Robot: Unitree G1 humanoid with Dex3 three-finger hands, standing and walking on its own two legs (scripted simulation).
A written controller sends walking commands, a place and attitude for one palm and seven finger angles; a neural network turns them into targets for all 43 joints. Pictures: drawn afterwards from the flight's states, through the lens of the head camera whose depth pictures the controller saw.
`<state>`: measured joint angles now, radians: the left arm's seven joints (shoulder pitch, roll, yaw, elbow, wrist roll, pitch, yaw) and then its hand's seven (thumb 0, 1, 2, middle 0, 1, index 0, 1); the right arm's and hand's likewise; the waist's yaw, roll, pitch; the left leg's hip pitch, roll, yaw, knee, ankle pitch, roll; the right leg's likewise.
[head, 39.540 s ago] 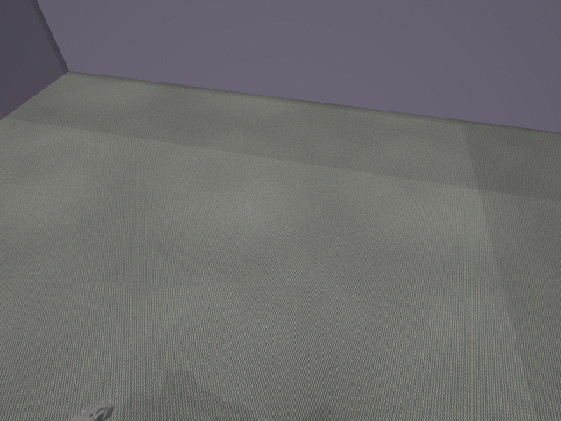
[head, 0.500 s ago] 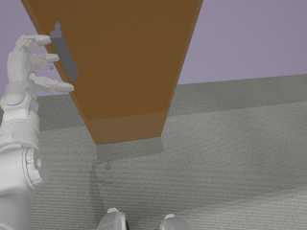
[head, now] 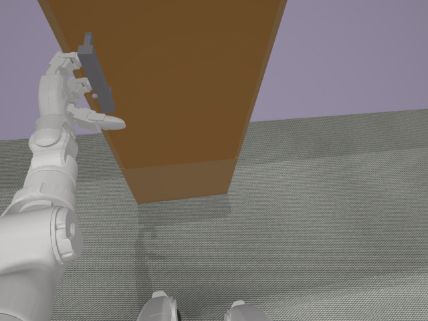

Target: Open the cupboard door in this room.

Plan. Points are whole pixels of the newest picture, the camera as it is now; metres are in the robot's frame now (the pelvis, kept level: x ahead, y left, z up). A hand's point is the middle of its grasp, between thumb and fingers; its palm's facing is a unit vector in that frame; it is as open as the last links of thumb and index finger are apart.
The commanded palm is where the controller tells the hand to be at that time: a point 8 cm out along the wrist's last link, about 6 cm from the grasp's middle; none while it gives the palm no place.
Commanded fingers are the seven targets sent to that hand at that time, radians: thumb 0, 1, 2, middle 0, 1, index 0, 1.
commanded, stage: slide the fingers in behind the handle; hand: left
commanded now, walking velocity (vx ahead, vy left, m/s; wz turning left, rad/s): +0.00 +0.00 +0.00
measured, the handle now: (99, 75) +0.57 +0.18 +0.09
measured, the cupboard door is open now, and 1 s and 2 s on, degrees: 0 0 16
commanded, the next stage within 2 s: close the thumb around the handle in 0.60 s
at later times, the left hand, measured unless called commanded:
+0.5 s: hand (102, 93) +0.51 +0.17 +0.10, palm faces +0.09 -1.00 +0.00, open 14.0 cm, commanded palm +0.49 +0.21 +0.09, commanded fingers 0.00 -0.50 0.30 -0.30 -1.20 -0.30 -1.20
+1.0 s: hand (109, 93) +0.51 +0.16 +0.10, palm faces +0.09 -1.00 -0.01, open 11.4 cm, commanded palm +0.49 +0.21 +0.09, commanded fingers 0.00 0.40 0.68 -0.36 -1.30 -0.36 -1.30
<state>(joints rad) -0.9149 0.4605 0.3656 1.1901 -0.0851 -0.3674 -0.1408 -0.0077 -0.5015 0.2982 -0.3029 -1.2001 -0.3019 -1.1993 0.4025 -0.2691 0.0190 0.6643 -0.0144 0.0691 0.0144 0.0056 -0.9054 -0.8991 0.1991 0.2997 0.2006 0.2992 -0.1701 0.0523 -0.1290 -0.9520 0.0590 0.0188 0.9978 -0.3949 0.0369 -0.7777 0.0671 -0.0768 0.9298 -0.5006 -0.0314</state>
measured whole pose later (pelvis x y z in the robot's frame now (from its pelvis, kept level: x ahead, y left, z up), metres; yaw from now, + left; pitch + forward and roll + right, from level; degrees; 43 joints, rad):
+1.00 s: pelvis +0.00 +0.00 +0.00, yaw +0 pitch +20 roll -3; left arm -0.93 0.41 0.34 1.19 -0.07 -0.39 -0.07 0.00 -0.11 0.47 -0.33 -1.24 -0.32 -1.24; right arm 0.40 -0.26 0.01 0.67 -0.02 0.06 0.03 0.01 -0.91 -0.90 0.20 0.30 0.20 0.30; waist -0.17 0.06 -0.14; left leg -0.94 0.06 0.02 0.99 -0.39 0.03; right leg -0.78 0.06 -0.07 0.94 -0.51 -0.04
